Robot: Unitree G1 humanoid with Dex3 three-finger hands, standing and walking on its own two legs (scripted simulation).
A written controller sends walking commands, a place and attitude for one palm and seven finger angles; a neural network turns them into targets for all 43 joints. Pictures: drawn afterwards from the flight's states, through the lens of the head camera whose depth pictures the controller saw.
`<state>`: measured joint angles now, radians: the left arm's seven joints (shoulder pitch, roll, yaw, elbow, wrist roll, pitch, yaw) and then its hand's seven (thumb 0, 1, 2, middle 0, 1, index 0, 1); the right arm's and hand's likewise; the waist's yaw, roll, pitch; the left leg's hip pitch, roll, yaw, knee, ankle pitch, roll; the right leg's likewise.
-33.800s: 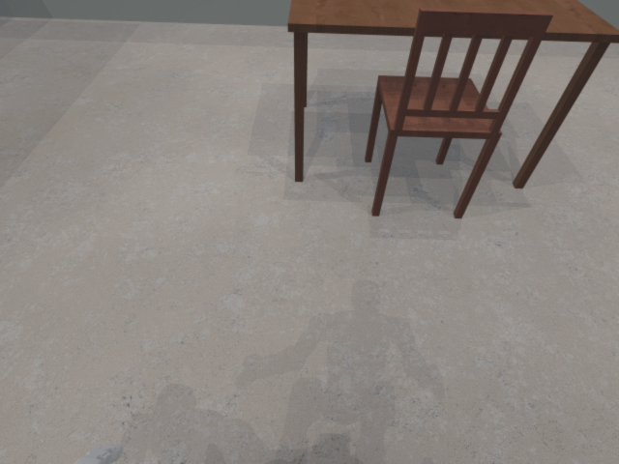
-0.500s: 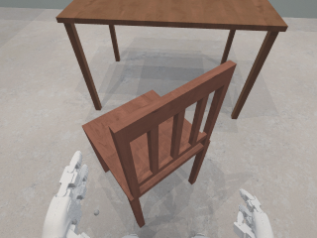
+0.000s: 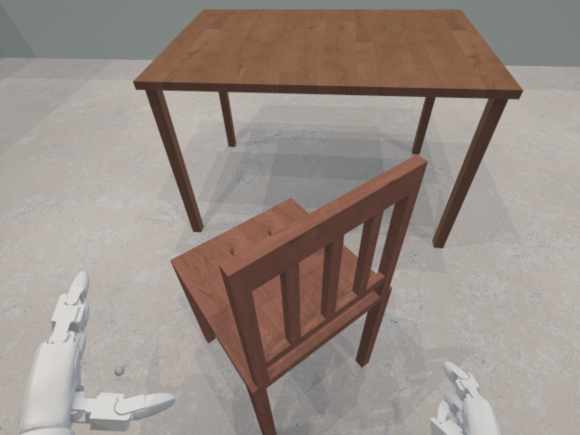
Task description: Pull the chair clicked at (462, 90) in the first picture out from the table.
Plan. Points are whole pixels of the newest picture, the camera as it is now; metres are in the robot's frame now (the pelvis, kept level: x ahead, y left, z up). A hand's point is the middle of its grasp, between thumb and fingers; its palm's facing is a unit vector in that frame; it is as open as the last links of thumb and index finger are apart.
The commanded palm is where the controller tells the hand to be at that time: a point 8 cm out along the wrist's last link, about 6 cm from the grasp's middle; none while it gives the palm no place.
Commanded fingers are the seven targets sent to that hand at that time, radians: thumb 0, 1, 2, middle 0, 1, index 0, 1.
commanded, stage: draw the hand back to the body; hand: left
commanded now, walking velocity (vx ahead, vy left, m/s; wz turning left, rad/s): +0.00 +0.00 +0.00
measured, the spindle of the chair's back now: (330, 278) +0.42 -0.03 -0.08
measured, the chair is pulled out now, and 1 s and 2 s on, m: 0.52 0.52 0.52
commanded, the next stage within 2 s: step back with the hand held close in 0.82 s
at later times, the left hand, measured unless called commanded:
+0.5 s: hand (62, 270) +0.23 +0.27 +0.18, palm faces +0.46 -0.78 -0.42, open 8.7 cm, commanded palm +0.18 +0.30 +0.19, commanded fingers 0.00 0.90 0.90 -0.20 -0.30 -0.20 -0.30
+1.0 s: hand (65, 273) +0.23 +0.26 +0.18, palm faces +0.44 -0.80 -0.40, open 7.4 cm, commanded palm +0.18 +0.30 +0.20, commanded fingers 0.00 0.90 0.90 -0.20 -0.30 -0.20 -0.30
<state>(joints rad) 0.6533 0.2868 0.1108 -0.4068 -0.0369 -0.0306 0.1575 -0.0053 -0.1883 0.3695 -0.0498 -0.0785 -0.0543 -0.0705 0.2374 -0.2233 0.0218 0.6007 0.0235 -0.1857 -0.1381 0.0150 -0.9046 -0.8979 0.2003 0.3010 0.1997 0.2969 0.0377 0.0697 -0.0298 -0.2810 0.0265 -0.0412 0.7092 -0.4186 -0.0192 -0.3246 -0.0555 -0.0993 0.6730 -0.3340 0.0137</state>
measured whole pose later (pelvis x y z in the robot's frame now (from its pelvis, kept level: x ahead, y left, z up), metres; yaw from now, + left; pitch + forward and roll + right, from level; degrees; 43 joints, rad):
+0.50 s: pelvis +0.04 +0.01 +0.02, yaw -1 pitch -3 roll -1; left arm 0.48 0.35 0.34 -0.43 -0.05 -0.04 0.15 0.01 0.69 0.80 -0.18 -0.26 -0.18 -0.26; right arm 0.18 -0.22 0.02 0.66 0.00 -0.13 -0.08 0.01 -0.90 -0.90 0.20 0.30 0.20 0.30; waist 0.07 0.07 0.01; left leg -0.03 0.03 -0.01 0.43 -0.34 -0.01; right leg -0.10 -0.05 -0.08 0.43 -0.27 0.03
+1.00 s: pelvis +0.03 +0.00 +0.02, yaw -2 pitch -4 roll -1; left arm 0.45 0.35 0.34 -0.41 -0.06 -0.05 0.13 0.02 0.89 0.90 -0.21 -0.31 -0.21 -0.30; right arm 0.19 -0.22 0.02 0.65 0.01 -0.11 -0.07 0.01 -0.90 -0.90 0.20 0.30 0.20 0.30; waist 0.06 0.06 0.02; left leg -0.03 0.03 0.00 0.42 -0.32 -0.02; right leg -0.10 -0.04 -0.07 0.41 -0.24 0.02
